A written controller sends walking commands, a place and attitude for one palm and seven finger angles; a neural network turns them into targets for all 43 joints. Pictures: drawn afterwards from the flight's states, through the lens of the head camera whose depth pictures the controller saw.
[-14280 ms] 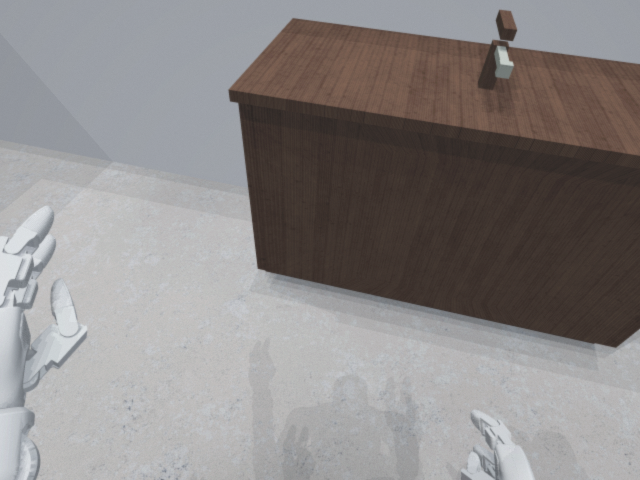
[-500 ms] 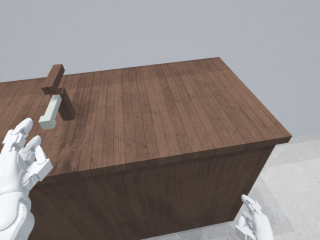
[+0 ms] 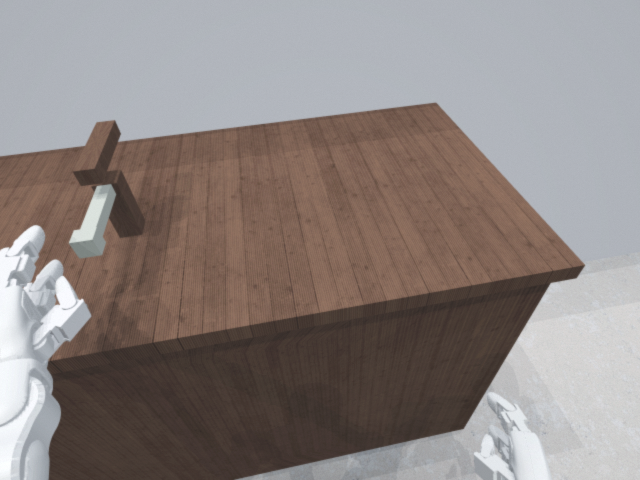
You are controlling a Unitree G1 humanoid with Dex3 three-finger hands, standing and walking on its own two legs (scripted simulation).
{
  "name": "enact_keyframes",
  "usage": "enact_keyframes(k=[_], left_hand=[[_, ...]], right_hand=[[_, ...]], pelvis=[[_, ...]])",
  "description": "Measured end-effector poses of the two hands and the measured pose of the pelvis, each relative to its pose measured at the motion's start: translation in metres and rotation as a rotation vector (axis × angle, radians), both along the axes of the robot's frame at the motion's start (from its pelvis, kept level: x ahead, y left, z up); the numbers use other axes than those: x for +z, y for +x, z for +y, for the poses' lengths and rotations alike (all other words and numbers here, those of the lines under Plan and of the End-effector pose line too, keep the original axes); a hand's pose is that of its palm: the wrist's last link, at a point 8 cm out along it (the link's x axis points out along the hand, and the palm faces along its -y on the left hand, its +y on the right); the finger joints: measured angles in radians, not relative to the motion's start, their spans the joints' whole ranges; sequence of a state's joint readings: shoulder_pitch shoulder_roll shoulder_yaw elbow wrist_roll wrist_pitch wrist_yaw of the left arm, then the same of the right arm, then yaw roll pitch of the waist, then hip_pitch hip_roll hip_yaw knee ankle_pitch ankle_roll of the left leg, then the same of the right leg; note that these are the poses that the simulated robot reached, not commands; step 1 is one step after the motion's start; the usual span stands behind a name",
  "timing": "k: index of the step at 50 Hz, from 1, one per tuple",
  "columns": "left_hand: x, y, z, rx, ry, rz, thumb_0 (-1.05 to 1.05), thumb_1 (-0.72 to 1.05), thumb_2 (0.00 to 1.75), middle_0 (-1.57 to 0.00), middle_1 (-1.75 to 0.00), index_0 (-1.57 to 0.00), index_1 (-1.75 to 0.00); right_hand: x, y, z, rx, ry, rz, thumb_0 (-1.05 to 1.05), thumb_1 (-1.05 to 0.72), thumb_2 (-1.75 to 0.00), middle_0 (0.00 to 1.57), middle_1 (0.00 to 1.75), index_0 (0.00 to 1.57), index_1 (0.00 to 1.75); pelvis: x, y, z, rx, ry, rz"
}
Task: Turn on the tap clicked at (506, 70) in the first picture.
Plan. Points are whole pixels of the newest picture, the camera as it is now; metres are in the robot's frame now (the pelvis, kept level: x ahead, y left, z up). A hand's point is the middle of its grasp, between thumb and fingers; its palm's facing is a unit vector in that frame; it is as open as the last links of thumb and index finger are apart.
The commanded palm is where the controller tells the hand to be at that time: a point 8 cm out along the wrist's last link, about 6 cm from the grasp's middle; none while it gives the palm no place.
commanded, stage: reach beside the lever's end, fingers flat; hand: left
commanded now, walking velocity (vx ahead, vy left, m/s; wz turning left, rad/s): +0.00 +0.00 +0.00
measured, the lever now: (88, 242) +0.34 +0.35 +0.14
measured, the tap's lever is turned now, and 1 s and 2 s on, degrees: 0 0 0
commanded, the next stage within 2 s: push the lever round in 1.12 s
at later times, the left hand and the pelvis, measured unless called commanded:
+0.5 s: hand (64, 300) +0.25 +0.33 +0.14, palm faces +0.55 -0.83 -0.12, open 7.8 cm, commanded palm +0.21 +0.37 +0.13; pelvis +0.00 +0.00 +0.00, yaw +0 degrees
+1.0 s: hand (70, 284) +0.28 +0.35 +0.12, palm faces +0.54 -0.83 -0.12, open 7.8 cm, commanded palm +0.23 +0.39 +0.12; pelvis +0.00 +0.01 +0.00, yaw -1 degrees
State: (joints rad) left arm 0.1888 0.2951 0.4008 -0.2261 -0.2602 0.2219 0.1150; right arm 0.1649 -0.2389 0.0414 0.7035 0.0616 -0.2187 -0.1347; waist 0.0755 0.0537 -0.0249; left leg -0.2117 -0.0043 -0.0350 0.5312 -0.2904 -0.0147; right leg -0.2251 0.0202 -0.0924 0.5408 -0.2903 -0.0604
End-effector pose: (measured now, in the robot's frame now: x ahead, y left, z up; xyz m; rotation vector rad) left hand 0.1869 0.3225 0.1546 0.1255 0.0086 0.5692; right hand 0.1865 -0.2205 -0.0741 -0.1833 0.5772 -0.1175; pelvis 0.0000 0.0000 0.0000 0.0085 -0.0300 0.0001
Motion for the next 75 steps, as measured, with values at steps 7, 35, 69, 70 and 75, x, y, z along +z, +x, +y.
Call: enact_keyframes(k=[7, 35, 69, 70, 75], left_hand=[[-0.004, 0.004, 0.008, 0.0, -0.003, 0.013, 0.02, 0.9, 0.9, -0.18, -0.22, -0.17, -0.22], [-0.018, 0.033, 0.052, 0.024, -0.021, 0.027, 0.02, 0.9, 0.9, -0.15, -0.15, -0.15, -0.16], [-0.031, 0.04, 0.066, 0.018, -0.03, 0.02, 0.02, 0.9, 0.9, -0.15, -0.15, -0.15, -0.15], [-0.031, 0.041, 0.064, 0.011, -0.031, 0.016, 0.02, 0.9, 0.9, -0.15, -0.15, -0.15, -0.15], [-0.031, 0.048, 0.054, -0.012, -0.035, 0.013, 0.02, 0.9, 0.9, -0.15, -0.15, -0.15, -0.15]], right_hand=[[-0.002, -0.003, -0.006, -0.018, -0.006, 0.019, 0.01, -0.9, -0.9, 0.2, 0.3, 0.2, 0.3], [-0.012, -0.03, -0.022, -0.062, -0.032, 0.079, 0.01, -0.9, -0.9, 0.2, 0.3, 0.2, 0.3], [-0.011, -0.021, -0.005, -0.047, -0.043, 0.09, 0.01, -0.9, -0.9, 0.2, 0.3, 0.2, 0.3], [-0.01, -0.019, -0.004, -0.044, -0.042, 0.087, 0.01, -0.9, -0.9, 0.2, 0.3, 0.2, 0.3], [-0.007, -0.011, 0.0, -0.038, -0.035, 0.069, 0.01, -0.9, -0.9, 0.2, 0.3, 0.2, 0.3]], pelvis=[[0.0, 0.003, -0.001, -0.003, 0.001, 0.008], [-0.002, -0.005, -0.002, -0.003, -0.003, 0.041], [-0.002, 0.006, 0.015, -0.002, -0.011, 0.065], [-0.002, 0.007, 0.015, -0.001, -0.011, 0.065], [-0.002, 0.008, 0.016, -0.003, -0.01, 0.063]])
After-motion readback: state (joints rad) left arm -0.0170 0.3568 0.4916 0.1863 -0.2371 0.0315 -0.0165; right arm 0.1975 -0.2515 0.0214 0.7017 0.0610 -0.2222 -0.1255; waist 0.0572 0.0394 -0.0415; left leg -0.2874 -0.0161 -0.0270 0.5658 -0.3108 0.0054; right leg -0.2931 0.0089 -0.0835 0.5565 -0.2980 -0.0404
